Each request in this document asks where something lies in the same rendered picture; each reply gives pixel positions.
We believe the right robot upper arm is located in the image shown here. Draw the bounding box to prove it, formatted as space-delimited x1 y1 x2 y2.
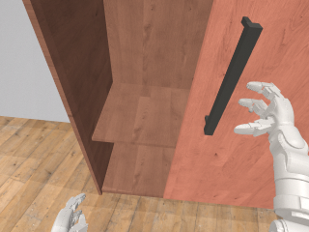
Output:
268 218 309 232

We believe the right robot hand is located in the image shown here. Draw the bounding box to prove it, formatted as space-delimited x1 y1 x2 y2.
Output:
234 81 295 137

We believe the wardrobe door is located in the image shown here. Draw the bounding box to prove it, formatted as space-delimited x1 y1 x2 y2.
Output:
163 0 309 210

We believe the handle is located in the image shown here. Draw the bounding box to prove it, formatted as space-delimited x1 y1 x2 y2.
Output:
204 16 264 136

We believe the robot right forearm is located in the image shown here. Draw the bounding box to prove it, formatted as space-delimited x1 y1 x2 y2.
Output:
268 125 309 227

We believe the left robot hand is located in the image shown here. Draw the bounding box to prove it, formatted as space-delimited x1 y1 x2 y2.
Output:
50 193 89 232

